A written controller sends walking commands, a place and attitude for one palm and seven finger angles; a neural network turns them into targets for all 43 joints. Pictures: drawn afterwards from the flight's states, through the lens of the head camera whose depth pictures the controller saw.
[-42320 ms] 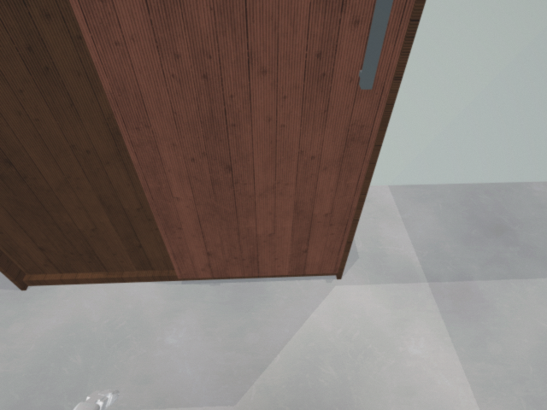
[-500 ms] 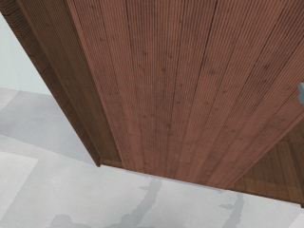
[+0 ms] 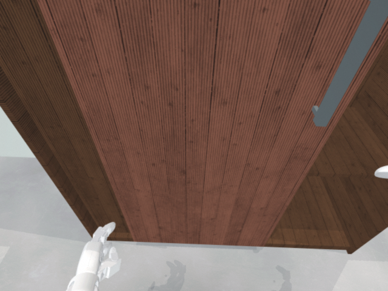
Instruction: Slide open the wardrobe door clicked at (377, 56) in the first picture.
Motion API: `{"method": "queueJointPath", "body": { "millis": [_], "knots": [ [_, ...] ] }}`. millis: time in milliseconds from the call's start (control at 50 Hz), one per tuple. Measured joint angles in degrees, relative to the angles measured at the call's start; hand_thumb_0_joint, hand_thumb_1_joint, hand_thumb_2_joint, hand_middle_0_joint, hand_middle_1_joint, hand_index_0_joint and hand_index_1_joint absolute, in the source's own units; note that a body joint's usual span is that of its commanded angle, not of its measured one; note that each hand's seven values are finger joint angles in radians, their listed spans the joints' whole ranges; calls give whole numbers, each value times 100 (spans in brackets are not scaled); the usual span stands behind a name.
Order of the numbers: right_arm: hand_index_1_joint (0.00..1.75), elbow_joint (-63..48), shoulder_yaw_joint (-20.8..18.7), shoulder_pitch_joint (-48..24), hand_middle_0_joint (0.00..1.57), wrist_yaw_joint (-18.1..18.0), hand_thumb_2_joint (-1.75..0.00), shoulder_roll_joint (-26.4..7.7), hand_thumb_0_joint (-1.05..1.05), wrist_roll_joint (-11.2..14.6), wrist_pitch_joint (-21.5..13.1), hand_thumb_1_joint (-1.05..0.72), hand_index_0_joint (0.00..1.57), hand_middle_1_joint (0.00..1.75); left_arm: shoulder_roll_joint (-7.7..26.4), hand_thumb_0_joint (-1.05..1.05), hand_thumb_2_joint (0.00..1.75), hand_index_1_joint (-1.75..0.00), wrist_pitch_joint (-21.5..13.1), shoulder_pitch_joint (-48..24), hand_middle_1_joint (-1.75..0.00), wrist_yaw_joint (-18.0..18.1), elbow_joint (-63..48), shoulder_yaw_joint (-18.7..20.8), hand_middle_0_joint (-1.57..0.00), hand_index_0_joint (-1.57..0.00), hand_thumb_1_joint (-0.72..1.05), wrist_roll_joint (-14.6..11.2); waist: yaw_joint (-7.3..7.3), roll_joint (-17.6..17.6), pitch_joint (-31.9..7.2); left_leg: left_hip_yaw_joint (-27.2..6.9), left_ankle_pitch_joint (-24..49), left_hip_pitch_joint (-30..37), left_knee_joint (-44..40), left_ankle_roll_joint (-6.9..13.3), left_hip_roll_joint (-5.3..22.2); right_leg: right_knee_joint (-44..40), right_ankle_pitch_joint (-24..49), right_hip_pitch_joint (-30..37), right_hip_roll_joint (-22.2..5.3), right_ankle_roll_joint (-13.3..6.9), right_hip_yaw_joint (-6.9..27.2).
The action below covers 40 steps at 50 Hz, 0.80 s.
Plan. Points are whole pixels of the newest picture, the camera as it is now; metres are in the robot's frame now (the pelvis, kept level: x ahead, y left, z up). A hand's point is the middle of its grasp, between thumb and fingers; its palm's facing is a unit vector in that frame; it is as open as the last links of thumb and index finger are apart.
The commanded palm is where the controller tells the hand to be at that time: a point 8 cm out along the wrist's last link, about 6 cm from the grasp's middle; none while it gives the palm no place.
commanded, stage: draw the hand back to the body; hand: right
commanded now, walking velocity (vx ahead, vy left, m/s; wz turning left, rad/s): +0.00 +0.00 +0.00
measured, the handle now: (342, 66) +0.46 -0.30 +0.26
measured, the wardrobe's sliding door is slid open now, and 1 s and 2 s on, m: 0.44 0.44 0.44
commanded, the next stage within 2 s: step back with the hand held close in 1.68 s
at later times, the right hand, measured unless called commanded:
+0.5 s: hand out of the picture +0.26 -0.31 +0.21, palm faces +0.10 +0.99 -0.04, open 14.7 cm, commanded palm +0.22 -0.35 +0.21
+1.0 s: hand (383, 178) +0.24 -0.30 +0.18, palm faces +0.55 +0.77 -0.32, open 11.8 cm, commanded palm +0.19 -0.32 +0.19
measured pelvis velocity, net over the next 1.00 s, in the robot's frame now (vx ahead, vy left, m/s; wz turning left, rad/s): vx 0.02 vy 0.00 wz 0.04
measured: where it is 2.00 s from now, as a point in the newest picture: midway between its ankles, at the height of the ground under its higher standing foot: outside the picture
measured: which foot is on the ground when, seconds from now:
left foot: down 0.00-1.00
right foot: down 0.00-1.00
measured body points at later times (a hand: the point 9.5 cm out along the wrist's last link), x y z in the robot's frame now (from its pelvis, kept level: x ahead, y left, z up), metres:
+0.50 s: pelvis +0.00 +0.02 +0.00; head -0.05 +0.04 +0.45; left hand +0.15 +0.28 -0.07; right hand +0.24 -0.36 +0.22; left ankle -0.05 +0.13 -0.73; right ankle +0.08 -0.10 -0.73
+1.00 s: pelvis +0.02 +0.00 +0.01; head +0.01 +0.01 +0.46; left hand +0.21 +0.21 -0.08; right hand +0.21 -0.34 +0.20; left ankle -0.05 +0.13 -0.73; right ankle +0.08 -0.10 -0.73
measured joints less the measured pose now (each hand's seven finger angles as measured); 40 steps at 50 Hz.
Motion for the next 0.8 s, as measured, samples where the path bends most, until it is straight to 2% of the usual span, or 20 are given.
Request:
{"method": "queueJointPath", "body": {
  "millis": [120, 140, 200, 280, 340, 400, 480, 540, 620, 660, 700, 740, 800],
  "knots": [
    [115, 58, 86, -165, 25, -154, -20, 129, -2, -81, -352, 56, 26, 115, -22, 1, 90, -30, -123, 34, -30, 52, 177, -40, -21, -21, 90, 66, 58, 19, 107, 73, 48, 49, 1, 90, -88, -77, 118, 67, -68, 84, 93],
    [115, 179, 79, -218, 25, -48, -20, 89, -2, 13, -356, 56, 26, 115, -20, 1, 90, -30, -132, 61, -30, 63, 223, -59, -21, -21, 90, 36, 91, 13, 109, 84, 57, 72, -14, 104, -106, -93, 132, 89, -82, 99, 107],
    [115, 610, 59, -268, 25, 590, -20, -175, -2, 318, 42, 56, 26, 115, 20, 1, 90, -30, -125, 203, -30, 115, 297, -108, -21, -21, 90, -92, 202, -36, 70, 88, 104, 186, -120, 138, -162, -163, 163, 194, -130, 130, 123],
    [115, 858, -34, 90, 25, 1412, -20, -532, -2, 602, 638, 56, 25, 115, 185, 2, 90, -30, -136, 443, -30, 111, 202, -87, -21, -21, 90, -236, 343, -173, -27, 0, 134, 278, -187, 159, -225, -179, 130, 305, -207, 154, 51],
    [115, 857, -137, 410, 25, 1954, -20, -633, -2, 843, 828, 56, 25, 115, 365, 2, 90, -30, -152, 581, -30, 41, 108, -27, -21, -21, 90, -299, 394, -284, -87, -57, 106, 273, -138, 138, -249, -92, 60, 305, -247, 151, 5],
    [115, 664, -272, 712, 25, 2199, -20, -623, -2, 1005, 763, 56, 26, 115, 473, 2, 90, -30, -178, 686, -30, -48, 34, 69, -21, -21, 90, -314, 396, -311, -160, -104, 42, 208, -23, 127, -252, 14, -13, 260, -265, 153, -34],
    [115, 364, -379, 1038, 25, 2164, -20, -489, -2, 1174, 595, 56, 26, 115, 509, 2, 90, -30, -262, 774, -30, -136, -52, 166, -21, -20, 90, -317, 340, -280, -239, -140, -38, 129, 109, 113, -247, 154, -105, 187, -274, 155, -63],
    [115, 215, -353, 1194, 25, 2046, -20, -340, -2, 1183, 639, 55, 26, 115, 496, 2, 90, -30, -323, 758, -30, -155, -89, 192, -20, -20, 91, -326, 281, -252, -228, -146, -78, 112, 169, 93, -234, 241, -158, 154, -265, 147, -65],
    [113, -333, -124, 1443, 25, 1805, -22, -29, -2, 1072, 713, 52, 25, 113, 423, 2, 90, -30, -435, 660, -30, -120, -147, 157, -20, -20, 91, -298, 200, -208, -131, -128, -93, 146, 173, 71, -187, 268, -177, 164, -213, 110, -54],
    [111, -818, 154, 1674, 25, 1079, -23, 125, -2, 578, 327, 49, 25, 111, 353, 2, 90, -30, -567, 533, -30, -183, -96, 147, -20, -20, 91, -98, 204, -211, -21, -106, -27, 240, 36, 79, -184, 207, -154, 215, -196, 97, -34],
    [109, -1278, 322, 2000, 25, 263, -26, 293, -2, 241, -95, 45, 25, 109, 267, 2, 90, -30, -678, 385, -30, -245, -57, 101, -20, -20, 91, 50, 231, -184, 79, -118, 50, 273, -98, 66, -157, 62, -83, 261, -161, 83, -50],
    [106, -1751, 378, 2363, 25, -354, -28, 477, -2, 10, -425, 39, 25, 106, 163, 2, 90, -30, -730, 263, -30, -296, -21, 78, -20, -20, 90, 148, 229, -147, 172, -156, 119, 302, -224, 45, -131, -90, -15, 318, -136, 62, -96],
    [100, -2330, 433, 2826, 24, -954, -33, 706, -2, -212, -826, 30, 25, 100, 29, 2, 90, -30, -736, 187, -30, -353, 74, 91, -21, -21, 90, 251, 158, -105, 249, -215, 178, 378, -376, 14, -85, -265, 31, 428, -94, 34, -168]
  ]
}}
